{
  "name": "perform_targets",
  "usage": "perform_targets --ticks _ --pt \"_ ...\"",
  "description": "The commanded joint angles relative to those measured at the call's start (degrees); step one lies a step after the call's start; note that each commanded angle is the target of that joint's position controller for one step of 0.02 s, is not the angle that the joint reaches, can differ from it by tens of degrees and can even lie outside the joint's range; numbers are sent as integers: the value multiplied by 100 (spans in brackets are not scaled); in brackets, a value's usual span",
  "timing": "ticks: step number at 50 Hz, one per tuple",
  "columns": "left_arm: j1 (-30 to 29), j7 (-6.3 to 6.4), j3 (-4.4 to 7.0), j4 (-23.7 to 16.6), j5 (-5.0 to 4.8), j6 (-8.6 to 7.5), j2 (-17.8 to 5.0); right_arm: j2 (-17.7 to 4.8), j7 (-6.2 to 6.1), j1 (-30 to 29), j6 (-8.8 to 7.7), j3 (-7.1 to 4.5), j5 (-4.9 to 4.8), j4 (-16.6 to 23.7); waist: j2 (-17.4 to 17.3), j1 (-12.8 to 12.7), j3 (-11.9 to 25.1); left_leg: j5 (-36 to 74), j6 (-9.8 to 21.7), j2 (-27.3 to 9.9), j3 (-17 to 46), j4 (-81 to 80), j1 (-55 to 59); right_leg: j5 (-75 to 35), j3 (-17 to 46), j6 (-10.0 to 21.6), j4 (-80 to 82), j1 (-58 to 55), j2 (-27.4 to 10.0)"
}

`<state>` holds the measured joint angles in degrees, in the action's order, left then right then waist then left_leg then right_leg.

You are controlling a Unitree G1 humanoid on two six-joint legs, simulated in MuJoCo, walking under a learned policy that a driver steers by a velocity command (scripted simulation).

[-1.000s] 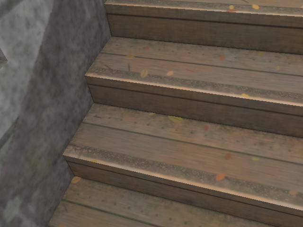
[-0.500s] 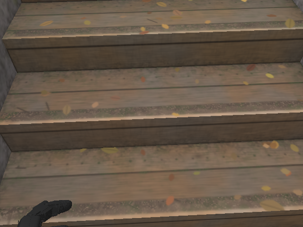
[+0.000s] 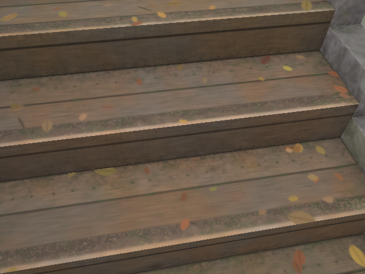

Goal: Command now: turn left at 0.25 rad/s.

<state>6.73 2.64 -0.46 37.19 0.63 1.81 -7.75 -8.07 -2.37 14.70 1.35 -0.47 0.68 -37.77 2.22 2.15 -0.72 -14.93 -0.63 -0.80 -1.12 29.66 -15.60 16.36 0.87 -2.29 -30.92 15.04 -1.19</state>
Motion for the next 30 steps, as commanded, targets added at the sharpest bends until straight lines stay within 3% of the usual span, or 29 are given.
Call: perform_targets --ticks 1,2,3,4,5,6,7,8,9,10,11,12,13,14,15,16,17,19,20,21,22,23,24,25,26,27,30 --pt "340 129 420 -417 180 -60 -1084 -715 31 -221 -288 -315 -79 355 454 -276 801 -130 403 -290 565 177 -1239 -1546 543 611 223 -1477 -852" --pt "633 109 434 -466 218 -25 -944 -648 -44 -636 -268 -291 -171 368 977 -630 627 -984 128 88 131 1187 -1648 -18 1263 1135 934 -970 -1328" --pt "581 127 453 -620 240 3 -941 -825 -119 -935 -231 -376 -254 437 1347 -843 351 -1724 -88 159 115 3074 -1997 369 1935 1642 1439 -479 -1918" --pt "466 156 374 -756 307 11 -825 -950 -150 -780 -125 -445 -207 390 1283 -759 340 -2310 -362 167 370 5081 -2478 -182 2164 2021 1498 -278 -2195" --pt "165 206 301 -813 260 -47 -759 -834 -162 -456 -5 -435 -141 359 1027 -477 354 -2256 -471 124 721 6571 -2876 -765 1920 1989 1230 -119 -2170" --pt "-90 238 265 -797 168 -78 -780 -690 -154 -203 36 -378 -171 367 698 -233 357 -1941 -488 96 886 7547 -3156 -995 1572 1763 1011 -41 -2006" --pt "-209 240 237 -829 137 -120 -782 -708 -126 -98 35 -338 -136 433 376 -117 324 -1464 -525 59 882 7688 -3266 -934 1215 1601 939 -61 -1792" --pt "-270 257 223 -796 43 -116 -810 -668 -79 -92 4 -285 -94 472 159 -95 280 -961 -548 102 661 7467 -3220 -1049 900 1562 873 -143 -1536" --pt "-160 298 231 -751 37 -129 -841 -685 -11 -168 -1 -228 -33 550 144 -163 281 -523 -616 151 443 7184 -3117 -1416 637 1602 808 -148 -1492" --pt "-15 329 239 -734 72 -156 -864 -726 79 -480 -46 -179 8 722 -10 -213 155 -273 -692 -34 503 5997 -3275 -1255 423 1570 748 -376 -1417" --pt "135 384 297 -752 132 -151 -1002 -608 120 -921 -82 -99 8 949 165 -289 151 -253 -753 -187 548 5169 -3428 -1284 502 1566 727 -652 -1491" --pt "179 365 323 -749 126 -125 -983 -509 160 -945 -66 -7 15 879 206 -450 298 -376 -742 -204 168 4256 -3042 -1380 175 1546 757 -706 -1485" --pt "-2 305 327 -759 88 -53 -1023 -342 155 -852 17 90 -22 902 494 -318 452 -673 -645 -153 -61 3575 -2030 -2049 -88 1544 744 -189 -1365" --pt "115 285 404 -682 -53 -35 -1203 -370 163 -677 97 106 38 967 952 -261 610 -1120 -469 -201 -100 2885 -1560 -1675 -141 1550 824 -153 -1438" --pt "113 228 457 -724 -54 -88 -1370 -626 146 -599 148 30 2 966 1033 -331 689 -910 -377 -249 -185 2727 -1205 -1790 -64 1549 775 -20 -1697" --pt "93 156 472 -715 -98 -114 -1397 -813 127 -519 199 -54 -57 993 1015 -375 688 -945 -270 -260 -226 2301 -1053 -1723 75 1528 751 -32 -1871" --pt "142 143 495 -646 -132 -86 -1453 -867 128 -330 207 -94 -66 976 1046 -315 578 -709 -132 -232 -262 1655 -927 -1408 94 1413 643 -55 -1919" --pt "460 100 458 -357 -136 -12 -1298 -1038 150 -111 194 -220 -30 846 482 -339 541 -401 217 160 -532 287 -193 -814 -292 934 6 52 -1601" --pt "673 68 429 -270 -29 -2 -1120 -1301 161 62 159 -367 30 757 -380 -311 480 527 364 15 -1 -36 562 297 -846 480 -1187 849 -1116" --pt "288 40 316 -584 153 -28 -731 -1842 77 190 162 -480 164 1011 -2015 -217 398 2935 1033 -1367 2176 -85 1477 2130 -1096 -276 -3418 2865 -450" --pt "-34 117 343 -646 -10 -68 -874 -1924 130 448 39 -483 411 1282 -1912 310 1427 1582 2026 -2156 3740 -897 1063 2152 120 -520 -5074 2987 -106" --pt "-252 112 333 -657 -160 -124 -871 -1767 136 141 -35 -422 385 1343 -1221 235 1079 -252 2125 -1928 3668 -1156 689 1614 529 -525 -5772 3316 -170" --pt "-192 82 372 -631 -168 -154 -925 -1539 86 -234 -64 -341 190 1337 -967 15 427 -1128 1810 -1696 3344 -1156 222 1043 615 -488 -6115 3513 -236" --pt "-91 65 389 -580 -96 -158 -995 -1351 21 -628 -37 -261 115 1421 -750 -173 235 -1016 1571 -1454 3027 -989 -78 582 565 -502 -6432 3487 -235" --pt "-29 69 390 -660 -7 -167 -984 -1295 -31 -858 26 -214 39 1443 -578 -315 172 -707 1433 -1192 2671 -880 -294 181 482 -500 -6370 3304 -134" --pt "88 59 369 -623 11 -197 -933 -1206 -48 -972 57 -180 51 1449 -620 -376 250 -340 1382 -998 2393 -723 -451 -227 351 -477 -6510 3083 -52" --pt "517 44 224 -349 -58 -165 -656 -630 -92 -819 78 48 119 1252 -690 -391 583 430 1319 -846 1638 -510 -239 -803 229 -448 -5756 2441 -95"
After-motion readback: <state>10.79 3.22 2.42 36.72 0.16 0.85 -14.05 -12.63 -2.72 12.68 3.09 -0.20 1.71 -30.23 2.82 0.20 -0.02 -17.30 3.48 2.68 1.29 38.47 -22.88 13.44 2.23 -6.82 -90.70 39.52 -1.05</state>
